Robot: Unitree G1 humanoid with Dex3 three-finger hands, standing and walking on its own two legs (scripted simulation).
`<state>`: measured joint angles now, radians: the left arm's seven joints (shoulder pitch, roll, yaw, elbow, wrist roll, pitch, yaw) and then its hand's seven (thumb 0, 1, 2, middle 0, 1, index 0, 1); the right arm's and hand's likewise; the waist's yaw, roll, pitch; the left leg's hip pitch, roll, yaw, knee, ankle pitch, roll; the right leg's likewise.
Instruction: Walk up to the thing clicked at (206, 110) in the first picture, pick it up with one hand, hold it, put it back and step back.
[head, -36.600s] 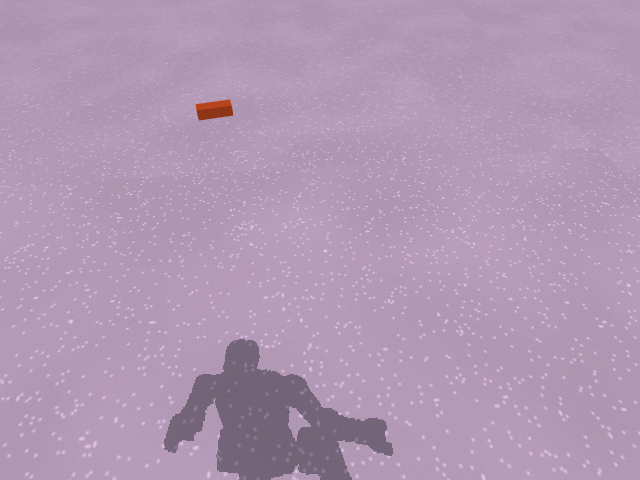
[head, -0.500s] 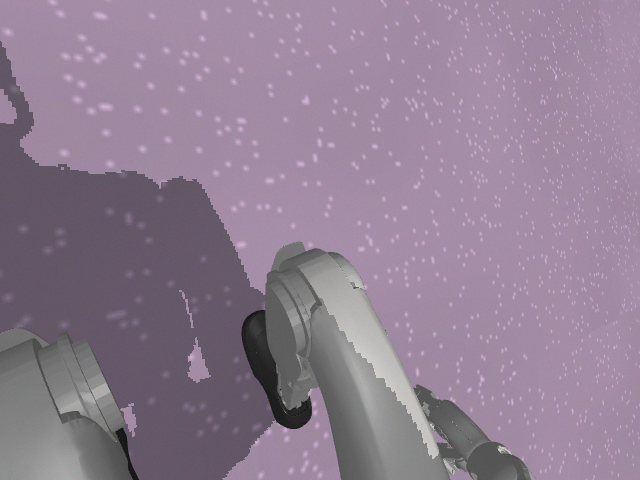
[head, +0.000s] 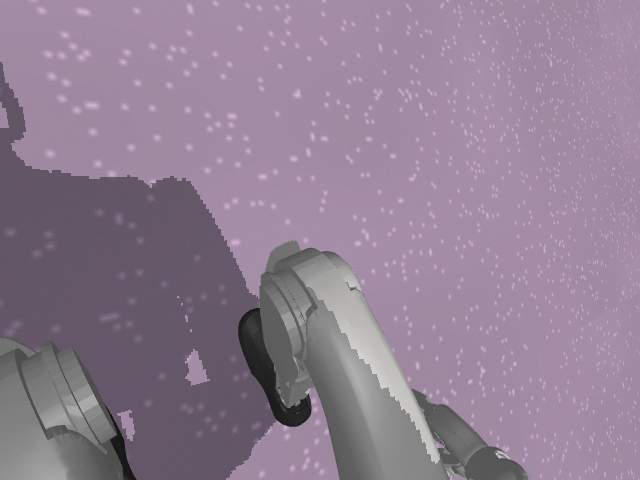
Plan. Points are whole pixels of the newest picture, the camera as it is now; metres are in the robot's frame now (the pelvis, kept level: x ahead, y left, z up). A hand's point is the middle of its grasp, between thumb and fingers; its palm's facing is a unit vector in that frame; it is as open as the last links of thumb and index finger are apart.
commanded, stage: rest palm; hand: left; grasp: from above
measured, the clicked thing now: out of the picture +0.48 +0.38 -0.27
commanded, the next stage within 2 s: close in 0.26 s
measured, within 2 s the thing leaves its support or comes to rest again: neither
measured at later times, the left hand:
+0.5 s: hand out of the picture +0.46 +0.36 -0.25, palm faces -0.45 -0.11 -0.88, open 13.5 cm
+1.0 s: hand out of the picture +0.46 +0.36 -0.25, palm faces -0.47 -0.11 -0.87, open 12.9 cm
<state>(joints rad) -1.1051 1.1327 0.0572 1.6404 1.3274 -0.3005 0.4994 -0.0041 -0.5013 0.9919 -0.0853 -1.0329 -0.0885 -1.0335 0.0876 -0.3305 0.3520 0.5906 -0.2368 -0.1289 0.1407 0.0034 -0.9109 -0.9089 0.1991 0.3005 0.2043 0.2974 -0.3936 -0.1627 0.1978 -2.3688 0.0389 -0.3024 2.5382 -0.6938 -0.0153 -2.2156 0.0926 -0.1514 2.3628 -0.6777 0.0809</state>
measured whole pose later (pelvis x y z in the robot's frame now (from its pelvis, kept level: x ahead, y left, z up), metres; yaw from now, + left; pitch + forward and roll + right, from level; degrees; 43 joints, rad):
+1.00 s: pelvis +0.00 +0.00 +0.00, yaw -1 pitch +28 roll -16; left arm -1.10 1.18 0.06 1.62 1.32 -0.33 0.47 0.00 -0.31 0.85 -0.16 -1.04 -0.20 -1.00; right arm 0.07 -0.34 0.38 0.58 -0.25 -0.11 0.13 0.00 -0.90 -0.90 0.20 0.30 0.20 0.30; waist -0.39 -0.17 0.21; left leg -2.37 0.04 -0.31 2.54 -0.70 0.00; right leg -2.20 0.09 -0.16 2.35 -0.68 0.08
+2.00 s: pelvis +0.00 +0.01 +0.00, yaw -1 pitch +27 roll -17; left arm -1.09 1.19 0.08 1.60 1.33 -0.33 0.46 0.00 0.01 0.74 -0.41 -0.87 -0.44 -0.83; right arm 0.05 -0.32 0.39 0.57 -0.26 -0.08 0.12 0.00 -0.90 -0.90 0.20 0.30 0.20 0.30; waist -0.38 -0.17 0.21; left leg -2.37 0.04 -0.32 2.55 -0.70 0.00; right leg -2.20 0.09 -0.17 2.35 -0.68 0.08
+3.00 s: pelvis +0.00 +0.01 +0.02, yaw +2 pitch +32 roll -16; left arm -1.01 1.00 0.05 1.26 1.27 -0.26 0.18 -0.01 0.01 0.57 -0.56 -0.76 -0.58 -0.71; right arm 0.11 -0.33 0.21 0.55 -0.16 0.00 0.12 0.00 -0.91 -0.90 0.20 0.30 0.21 0.30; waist -0.29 -0.07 0.08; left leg -2.38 0.02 -0.24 2.45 -0.66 0.02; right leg -2.20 0.04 -0.13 2.29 -0.68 0.05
